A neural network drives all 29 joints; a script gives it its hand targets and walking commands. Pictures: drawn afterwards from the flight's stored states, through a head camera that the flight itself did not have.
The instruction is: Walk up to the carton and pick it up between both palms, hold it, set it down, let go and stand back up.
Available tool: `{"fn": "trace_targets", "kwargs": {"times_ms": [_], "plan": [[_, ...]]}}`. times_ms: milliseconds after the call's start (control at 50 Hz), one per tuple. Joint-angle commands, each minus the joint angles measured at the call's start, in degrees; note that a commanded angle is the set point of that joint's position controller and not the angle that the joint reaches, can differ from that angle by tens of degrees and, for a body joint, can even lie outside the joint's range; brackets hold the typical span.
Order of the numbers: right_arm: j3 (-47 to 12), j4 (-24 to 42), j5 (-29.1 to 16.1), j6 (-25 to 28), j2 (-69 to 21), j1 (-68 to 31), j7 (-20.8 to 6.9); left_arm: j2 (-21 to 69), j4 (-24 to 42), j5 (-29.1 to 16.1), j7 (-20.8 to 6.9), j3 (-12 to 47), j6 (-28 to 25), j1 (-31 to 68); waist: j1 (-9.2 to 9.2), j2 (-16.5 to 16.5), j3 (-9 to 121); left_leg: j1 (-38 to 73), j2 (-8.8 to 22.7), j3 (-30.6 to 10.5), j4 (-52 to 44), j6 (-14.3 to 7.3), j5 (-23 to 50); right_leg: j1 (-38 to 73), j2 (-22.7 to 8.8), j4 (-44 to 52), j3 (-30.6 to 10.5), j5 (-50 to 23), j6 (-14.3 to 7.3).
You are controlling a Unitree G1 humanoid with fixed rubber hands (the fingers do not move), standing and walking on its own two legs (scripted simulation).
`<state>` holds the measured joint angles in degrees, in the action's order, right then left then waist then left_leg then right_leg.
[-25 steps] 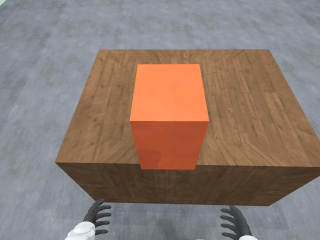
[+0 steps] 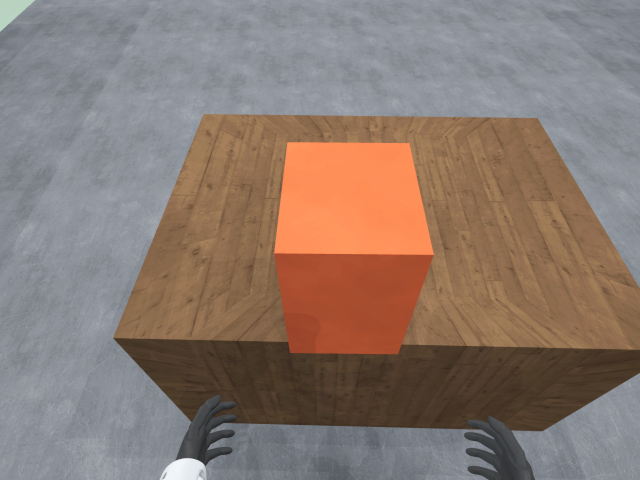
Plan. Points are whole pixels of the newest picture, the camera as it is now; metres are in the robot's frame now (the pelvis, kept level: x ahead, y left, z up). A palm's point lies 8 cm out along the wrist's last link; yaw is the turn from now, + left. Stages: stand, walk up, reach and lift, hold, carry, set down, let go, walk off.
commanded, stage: reach and lift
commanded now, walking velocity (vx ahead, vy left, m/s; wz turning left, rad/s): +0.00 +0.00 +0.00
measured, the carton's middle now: (345, 254) +0.47 +0.00 -0.05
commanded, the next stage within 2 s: none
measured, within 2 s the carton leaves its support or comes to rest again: neither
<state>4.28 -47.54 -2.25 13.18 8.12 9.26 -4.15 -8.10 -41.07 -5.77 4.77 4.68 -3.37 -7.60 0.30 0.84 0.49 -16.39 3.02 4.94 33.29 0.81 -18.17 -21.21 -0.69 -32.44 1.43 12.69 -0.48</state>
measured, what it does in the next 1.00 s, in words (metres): stands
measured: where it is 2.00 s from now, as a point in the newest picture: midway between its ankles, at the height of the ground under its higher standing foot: outside the picture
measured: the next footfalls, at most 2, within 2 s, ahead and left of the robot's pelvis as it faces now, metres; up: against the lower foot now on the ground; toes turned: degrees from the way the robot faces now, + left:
none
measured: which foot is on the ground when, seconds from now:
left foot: down 0.00-1.00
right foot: down 0.00-1.00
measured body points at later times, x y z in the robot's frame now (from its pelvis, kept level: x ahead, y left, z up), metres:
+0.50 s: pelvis +0.01 -0.01 -0.01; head +0.03 +0.00 +0.44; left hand +0.22 +0.21 -0.08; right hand +0.21 -0.22 -0.08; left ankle -0.01 +0.12 -0.73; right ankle +0.05 -0.12 -0.73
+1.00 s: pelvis +0.01 -0.01 -0.01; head +0.05 -0.01 +0.44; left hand +0.27 +0.22 -0.06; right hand +0.29 -0.21 -0.06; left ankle -0.01 +0.12 -0.73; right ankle +0.05 -0.12 -0.73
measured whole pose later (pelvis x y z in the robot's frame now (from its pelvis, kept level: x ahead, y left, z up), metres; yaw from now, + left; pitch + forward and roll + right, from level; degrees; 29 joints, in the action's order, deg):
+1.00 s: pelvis +0.01 -0.01 -0.01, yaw +0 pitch +11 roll +0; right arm -6.2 -58.1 -14.3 31.3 12.0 -10.6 -2.9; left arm -13.0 -59.4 -19.2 3.3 5.8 -32.9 9.9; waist 0.6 0.8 6.6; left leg -28.3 3.6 4.4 37.6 1.7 -19.7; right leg -33.3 -0.3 -37.2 1.7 14.5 -0.9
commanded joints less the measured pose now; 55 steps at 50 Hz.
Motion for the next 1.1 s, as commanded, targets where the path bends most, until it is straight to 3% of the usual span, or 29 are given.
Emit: {"fn": "trace_targets", "kwargs": {"times_ms": [0,40,60,120,140,200,220,300,420,440,520,540,600,660,720,740,760,820,840,1000,1020,1040,1080], "plan": [[0.5,5.4,-1.6,5.2,5.5,-5.5,0.0,-4.7,6.2,-2.0,0.7,0.7,-6.7,5.9,0.31,-1.3,7.4,-7.5,-2.7,-0.5,-5.8,1.0,4.9,8.4,2.7,2.4,-1.8,-3.4,-0.7],[-1.0,4.3,-3.4,6.2,5.3,-5.1,-0.3,-4.0,4.1,-2.4,0.8,0.7,-8.8,5.0,0.50,-0.8,8.2,-8.1,-3.1,-0.2,-5.5,1.3,6.7,9.2,3.1,2.3,-2.0,-5.6,-0.2],[-1.2,2.4,-2.9,6.3,5.5,-4.3,-0.1,-4.2,1.4,-2.5,0.3,0.6,-9.3,4.6,0.17,0.8,7.9,-8.4,-2.8,-0.8,-5.4,0.5,5.8,9.0,2.7,2.8,-2.5,-4.8,-0.2],[-0.5,3.0,-2.8,9.4,7.1,-3.4,0.3,-4.5,1.5,-2.9,-0.5,-0.1,-12.3,3.9,-0.40,2.2,8.9,-6.8,-2.7,-1.3,-4.9,1.1,7.7,8.3,2.5,3.1,-2.5,-5.9,-0.1],[-0.4,2.5,-3.5,10.3,7.3,-6.1,0.4,-5.1,0.8,-3.0,-0.6,0.1,-13.2,5.8,0.09,0.5,9.1,-6.9,-2.9,-0.7,-4.3,1.7,8.1,8.1,2.5,2.6,-2.5,-6.2,-0.2],[-1.7,-0.3,-4.8,11.8,6.0,-7.2,0.6,-5.2,-1.1,-4.6,-0.4,0.6,-15.9,7.5,-0.60,0.5,5.9,-8.8,-3.0,-0.6,-4.2,1.4,5.1,7.5,2.3,2.9,-3.2,-3.3,-0.1],[-2.5,0.7,-5.3,12.2,5.9,-7.3,0.7,-5.9,-1.7,-5.6,-0.6,1.0,-17.2,8.4,-0.59,1.6,6.2,-9.3,-3.0,-1.0,-4.3,1.1,3.7,8.1,2.4,2.0,-2.6,-3.0,0.2],[-2.1,2.7,-6.2,14.6,7.0,-10.0,0.1,-7.8,-1.7,-6.5,-0.9,0.6,-21.7,10.4,-0.02,-1.1,10.6,-11.7,-3.5,-0.7,-3.0,1.4,5.5,7.8,2.4,0.0,-3.3,-6.6,0.5],[-4.4,-0.5,-8.6,18.5,7.1,-12.1,0.2,-8.6,-3.5,-8.0,-1.4,1.3,-25.4,12.7,-0.47,-0.3,14.1,-12.5,-3.7,-0.4,-2.0,1.5,5.4,7.3,2.5,-1.3,-3.8,-6.8,0.5],[-5.0,-0.3,-8.3,19.1,7.4,-12.4,0.3,-8.6,-4.2,-8.2,-1.2,0.2,-26.1,12.2,0.40,-0.2,13.8,-14.2,-3.8,-0.4,-2.6,1.3,4.9,7.9,2.3,-1.3,-3.5,-6.6,0.6],[-6.0,0.4,-9.8,21.9,8.3,-16.0,0.3,-9.0,-5.4,-9.6,-1.3,1.4,-28.8,14.7,0.28,-0.1,15.8,-13.4,-3.7,-1.1,-0.7,2.0,9.7,7.9,2.8,-2.7,-3.5,-10.7,1.2],[-6.2,0.2,-10.0,22.3,9.3,-15.4,0.4,-9.3,-3.8,-9.4,-1.3,0.3,-29.7,14.9,0.41,-1.7,16.2,-13.0,-3.7,-1.3,-0.9,2.2,11.5,8.1,2.9,-2.7,-3.6,-11.3,0.7],[-7.5,-4.7,-11.6,21.5,8.5,-16.7,0.8,-9.3,-7.0,-10.0,-2.0,0.5,-28.9,15.4,-0.01,-1.5,13.6,-12.0,-3.4,-1.1,-1.8,2.2,8.6,5.1,2.9,-0.7,-3.9,-6.3,0.3],[-7.6,-1.2,-11.3,22.5,9.0,-18.8,0.6,-10.2,-6.1,-11.0,-2.1,0.7,-30.4,17.3,0.29,-0.7,14.7,-12.0,-2.7,-1.4,-2.1,2.5,6.6,4.8,2.8,-1.1,-3.5,-4.2,0.3],[-6.6,1.1,-10.9,22.7,9.8,-22.3,0.6,-10.5,-7.8,-11.0,-1.9,-0.1,-32.2,18.8,0.89,-0.2,17.8,-13.2,-2.9,-1.7,-1.6,2.4,10.4,6.1,3.1,-1.2,-4.0,-8.0,0.5],[-7.0,-0.4,-11.0,22.8,9.6,-22.4,0.4,-11.0,-8.2,-11.3,-1.8,0.0,-32.5,20.1,-0.06,0.5,17.7,-12.0,-2.8,-1.5,-1.5,2.7,11.3,5.8,3.6,-1.3,-3.4,-8.9,0.6],[-7.6,-2.1,-11.1,22.5,9.6,-22.7,0.2,-10.9,-8.4,-10.8,-1.7,-0.4,-32.4,20.7,0.90,-1.6,16.3,-13.0,-3.2,-1.8,-1.5,2.9,10.2,4.5,3.5,-1.0,-3.6,-7.5,0.6],[-8.5,-5.2,-11.9,21.3,9.3,-25.0,0.7,-10.8,-11.6,-12.3,-1.7,0.6,-31.6,24.1,0.61,0.6,18.2,-13.3,-3.2,-1.0,-1.6,2.1,6.0,2.5,2.7,-0.5,-3.8,-3.9,1.3],[-9.2,-5.7,-11.8,20.6,9.5,-25.0,0.9,-10.4,-11.7,-12.5,-1.6,0.2,-31.4,24.8,-0.43,0.9,17.0,-13.6,-3.0,-1.3,-1.4,2.4,5.4,1.9,2.7,-0.4,-3.7,-3.5,1.4],[-9.2,-2.2,-12.8,19.3,10.4,-33.8,1.6,-12.7,-13.0,-14.3,-1.7,-0.9,-32.0,33.5,-0.16,-0.8,25.4,-12.2,-2.7,-1.4,-0.7,2.2,12.8,2.1,2.8,-0.2,-3.5,-9.1,1.4],[-9.5,-3.9,-13.4,18.8,10.5,-34.2,1.4,-13.4,-12.5,-13.5,-1.9,-1.2,-31.9,34.2,0.67,-2.3,24.8,-12.9,-2.7,-1.2,-1.0,2.0,12.8,2.8,2.5,0.0,-4.0,-9.1,1.3],[-8.9,-2.4,-12.8,18.3,10.5,-36.5,1.6,-12.6,-13.2,-13.6,-1.8,-2.0,-31.3,35.2,0.78,-1.1,27.6,-12.1,-2.5,-1.9,-0.8,2.2,13.6,2.9,2.8,-0.5,-3.3,-9.9,1.4],[-9.7,-5.6,-13.1,17.0,10.3,-37.8,1.9,-13.0,-15.2,-13.8,-1.9,-2.0,-30.6,37.0,0.80,-0.8,28.2,-12.5,-2.7,-1.0,-0.9,1.8,13.9,2.9,2.4,0.0,-3.6,-10.9,1.8]]}}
